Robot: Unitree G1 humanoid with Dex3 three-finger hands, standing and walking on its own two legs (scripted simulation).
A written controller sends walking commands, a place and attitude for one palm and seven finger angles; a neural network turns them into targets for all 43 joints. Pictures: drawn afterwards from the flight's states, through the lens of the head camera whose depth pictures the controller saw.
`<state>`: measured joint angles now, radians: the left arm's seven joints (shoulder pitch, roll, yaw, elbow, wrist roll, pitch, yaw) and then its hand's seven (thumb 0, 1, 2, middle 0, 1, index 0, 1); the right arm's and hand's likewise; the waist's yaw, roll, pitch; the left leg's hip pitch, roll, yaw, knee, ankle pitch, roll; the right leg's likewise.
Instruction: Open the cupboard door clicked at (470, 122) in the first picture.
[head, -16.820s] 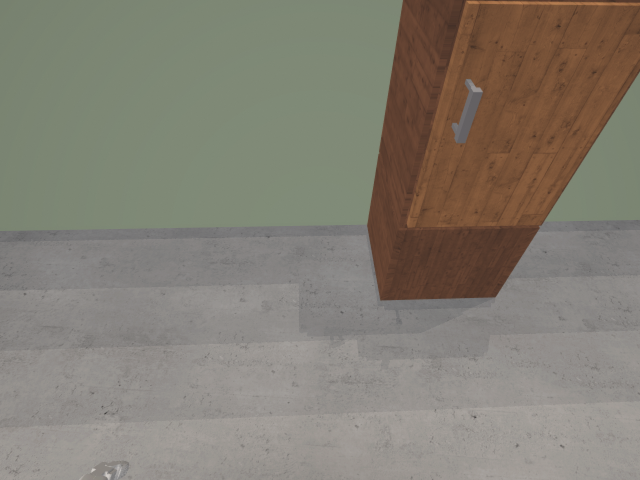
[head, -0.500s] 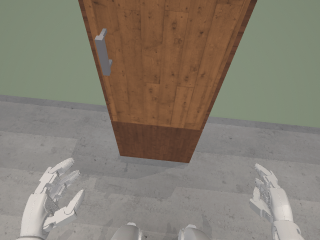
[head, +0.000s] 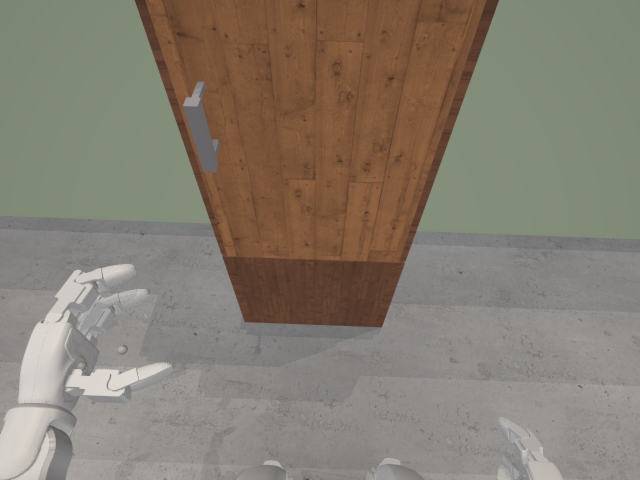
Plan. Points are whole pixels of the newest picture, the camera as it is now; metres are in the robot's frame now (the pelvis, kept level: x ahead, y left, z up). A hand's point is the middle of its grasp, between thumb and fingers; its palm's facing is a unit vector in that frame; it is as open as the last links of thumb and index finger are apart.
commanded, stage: raise the hand with hooked fingers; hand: left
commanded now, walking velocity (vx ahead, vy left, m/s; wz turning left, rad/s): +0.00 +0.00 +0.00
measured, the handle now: (205, 128) +0.57 +0.21 +0.10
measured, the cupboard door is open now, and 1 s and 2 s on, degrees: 0 0 0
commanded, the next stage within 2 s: move the hooked fingers beside the handle in 1.12 s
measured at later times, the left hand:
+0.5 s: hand (74, 287) +0.29 +0.28 +0.11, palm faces +0.06 -1.00 -0.04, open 13.9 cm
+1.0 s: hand (78, 271) +0.31 +0.28 +0.11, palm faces +0.06 -1.00 -0.03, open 14.0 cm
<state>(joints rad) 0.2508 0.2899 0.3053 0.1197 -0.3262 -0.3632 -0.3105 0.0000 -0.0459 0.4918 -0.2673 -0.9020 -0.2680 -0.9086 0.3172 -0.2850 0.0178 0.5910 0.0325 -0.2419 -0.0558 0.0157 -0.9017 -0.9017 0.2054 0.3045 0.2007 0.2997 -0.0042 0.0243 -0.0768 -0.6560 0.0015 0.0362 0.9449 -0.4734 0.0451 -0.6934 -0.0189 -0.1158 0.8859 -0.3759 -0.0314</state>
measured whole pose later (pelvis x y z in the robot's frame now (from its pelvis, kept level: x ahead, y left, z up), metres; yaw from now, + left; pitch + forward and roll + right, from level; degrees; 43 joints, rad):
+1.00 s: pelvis +0.01 +0.01 +0.03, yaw -1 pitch +6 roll -2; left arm -0.08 0.41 0.43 0.39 -0.33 -0.19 -0.46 -0.02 -0.50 0.30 -0.30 -1.20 -0.30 -1.20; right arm 0.29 -0.29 0.06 0.58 0.04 -0.21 -0.08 0.01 -0.90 -0.90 0.20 0.30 0.20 0.30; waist 0.01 0.02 -0.03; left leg -0.44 0.00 0.05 0.74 -0.40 0.05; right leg -0.48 -0.01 -0.10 0.68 -0.29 -0.02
